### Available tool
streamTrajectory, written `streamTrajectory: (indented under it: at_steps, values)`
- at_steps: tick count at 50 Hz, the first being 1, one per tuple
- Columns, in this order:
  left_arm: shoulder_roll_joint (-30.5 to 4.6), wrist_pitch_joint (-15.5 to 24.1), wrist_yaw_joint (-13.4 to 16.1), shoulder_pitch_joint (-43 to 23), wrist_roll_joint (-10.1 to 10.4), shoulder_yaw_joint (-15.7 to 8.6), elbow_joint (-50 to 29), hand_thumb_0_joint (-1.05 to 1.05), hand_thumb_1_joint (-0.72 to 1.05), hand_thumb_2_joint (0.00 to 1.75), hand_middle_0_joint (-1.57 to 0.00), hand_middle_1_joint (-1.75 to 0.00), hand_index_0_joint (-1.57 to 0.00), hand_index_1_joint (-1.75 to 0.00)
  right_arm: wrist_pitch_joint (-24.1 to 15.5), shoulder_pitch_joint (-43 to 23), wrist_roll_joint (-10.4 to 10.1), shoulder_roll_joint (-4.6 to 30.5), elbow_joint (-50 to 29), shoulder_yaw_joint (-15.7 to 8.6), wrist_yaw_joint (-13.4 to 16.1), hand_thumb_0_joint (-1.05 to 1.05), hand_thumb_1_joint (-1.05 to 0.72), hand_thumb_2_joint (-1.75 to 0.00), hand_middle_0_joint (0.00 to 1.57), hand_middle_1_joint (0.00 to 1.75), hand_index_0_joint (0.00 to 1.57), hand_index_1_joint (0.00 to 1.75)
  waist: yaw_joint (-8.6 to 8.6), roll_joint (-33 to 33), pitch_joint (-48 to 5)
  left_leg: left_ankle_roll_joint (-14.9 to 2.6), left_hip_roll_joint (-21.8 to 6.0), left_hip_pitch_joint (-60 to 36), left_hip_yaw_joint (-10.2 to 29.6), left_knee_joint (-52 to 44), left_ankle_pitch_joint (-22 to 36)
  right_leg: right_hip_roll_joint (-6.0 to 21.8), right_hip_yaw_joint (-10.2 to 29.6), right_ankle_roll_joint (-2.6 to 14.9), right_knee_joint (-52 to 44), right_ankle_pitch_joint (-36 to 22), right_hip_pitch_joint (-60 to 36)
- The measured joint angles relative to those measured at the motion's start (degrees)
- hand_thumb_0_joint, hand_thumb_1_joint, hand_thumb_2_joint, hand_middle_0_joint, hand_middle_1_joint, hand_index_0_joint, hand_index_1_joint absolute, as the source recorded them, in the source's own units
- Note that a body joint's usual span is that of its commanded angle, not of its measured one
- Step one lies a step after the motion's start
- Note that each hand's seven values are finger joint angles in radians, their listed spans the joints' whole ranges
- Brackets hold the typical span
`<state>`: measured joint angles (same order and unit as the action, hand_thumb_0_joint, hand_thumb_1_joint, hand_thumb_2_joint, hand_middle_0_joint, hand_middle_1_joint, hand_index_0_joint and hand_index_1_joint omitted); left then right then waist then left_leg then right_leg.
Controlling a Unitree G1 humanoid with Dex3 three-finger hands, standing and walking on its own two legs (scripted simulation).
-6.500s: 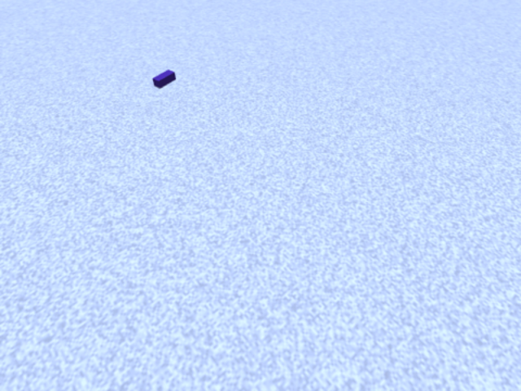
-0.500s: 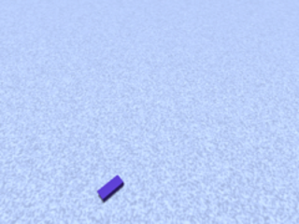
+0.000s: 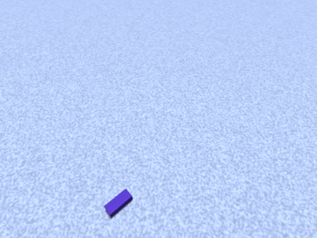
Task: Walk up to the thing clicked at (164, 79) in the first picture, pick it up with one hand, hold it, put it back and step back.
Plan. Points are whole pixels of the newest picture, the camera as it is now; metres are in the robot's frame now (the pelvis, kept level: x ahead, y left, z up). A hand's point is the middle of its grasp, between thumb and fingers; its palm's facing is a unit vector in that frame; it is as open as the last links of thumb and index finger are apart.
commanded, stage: stand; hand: left
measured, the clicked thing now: (118, 202) +0.45 +0.23 -0.76
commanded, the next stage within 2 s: none
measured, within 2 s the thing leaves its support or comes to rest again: neither
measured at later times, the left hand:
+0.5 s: hand out of the picture +0.09 +0.25 -0.15, palm faces -0.01 -0.94 -0.34, open 7.4 cm
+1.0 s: hand out of the picture +0.09 +0.24 -0.15, palm faces +0.00 -0.94 -0.35, open 7.4 cm
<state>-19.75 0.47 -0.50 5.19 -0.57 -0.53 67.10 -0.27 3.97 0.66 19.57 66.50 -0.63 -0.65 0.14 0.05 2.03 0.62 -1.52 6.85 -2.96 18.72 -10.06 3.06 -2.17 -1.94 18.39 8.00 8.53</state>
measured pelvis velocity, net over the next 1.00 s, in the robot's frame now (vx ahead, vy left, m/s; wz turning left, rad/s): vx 0.02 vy -0.01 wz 0.01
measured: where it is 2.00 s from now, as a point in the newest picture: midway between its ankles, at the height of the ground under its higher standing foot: outside the picture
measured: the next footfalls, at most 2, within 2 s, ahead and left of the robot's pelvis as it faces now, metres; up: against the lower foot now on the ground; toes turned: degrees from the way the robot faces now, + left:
none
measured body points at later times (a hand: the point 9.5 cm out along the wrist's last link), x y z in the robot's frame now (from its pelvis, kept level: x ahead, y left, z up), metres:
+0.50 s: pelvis +0.01 -0.01 +0.00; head +0.02 -0.01 +0.45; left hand +0.09 +0.29 -0.13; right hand +0.10 -0.31 -0.13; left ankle +0.00 +0.12 -0.75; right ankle +0.02 -0.14 -0.75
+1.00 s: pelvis +0.02 -0.01 +0.00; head +0.02 -0.02 +0.45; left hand +0.09 +0.29 -0.13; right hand +0.10 -0.31 -0.13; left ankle +0.00 +0.12 -0.75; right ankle +0.02 -0.14 -0.75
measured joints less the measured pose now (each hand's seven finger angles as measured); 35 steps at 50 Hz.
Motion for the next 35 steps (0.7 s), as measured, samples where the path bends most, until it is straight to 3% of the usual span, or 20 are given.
streamTrajectory:
  at_steps: [35]
  values:
    - [0.0, -0.1, 0.1, 0.0, 0.2, 0.3, -1.0, 0.01, 0.90, 0.90, -0.20, -0.30, -0.20, -0.30, 0.0, 0.8, -0.1, 0.6, -0.6, 0.4, 0.3, 0.00, -0.91, -0.90, 0.20, 0.30, 0.21, 0.30, 0.15, -0.8, 0.2, 1.03, -0.9, -1.4, 1.3, -0.9, -0.5, -0.9, -1.4, 0.85, -0.8, 1.1, -1.8]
